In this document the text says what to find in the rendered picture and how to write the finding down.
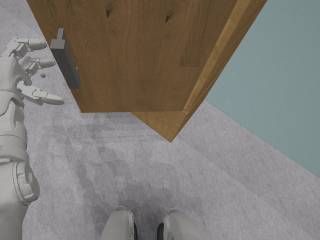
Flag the handle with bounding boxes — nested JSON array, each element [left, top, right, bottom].
[[50, 28, 81, 89]]

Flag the right robot thigh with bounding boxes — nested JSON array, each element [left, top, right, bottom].
[[163, 212, 209, 240]]

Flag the robot left forearm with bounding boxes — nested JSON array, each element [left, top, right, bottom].
[[0, 91, 30, 166]]

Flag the cupboard door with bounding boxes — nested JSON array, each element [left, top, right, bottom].
[[26, 0, 237, 113]]

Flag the robot left hand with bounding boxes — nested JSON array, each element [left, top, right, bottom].
[[0, 36, 65, 106]]

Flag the robot left shin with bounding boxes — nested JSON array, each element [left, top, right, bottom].
[[115, 206, 134, 240]]

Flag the left robot upper arm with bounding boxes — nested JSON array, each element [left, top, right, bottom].
[[0, 161, 40, 240]]

